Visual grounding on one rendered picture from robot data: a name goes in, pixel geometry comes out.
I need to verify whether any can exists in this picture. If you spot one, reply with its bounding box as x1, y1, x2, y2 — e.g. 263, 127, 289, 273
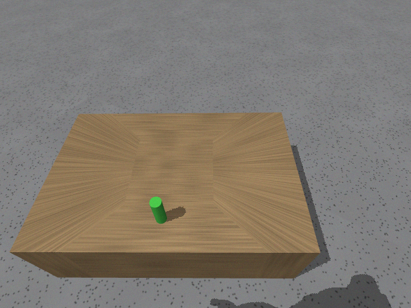
149, 196, 167, 224

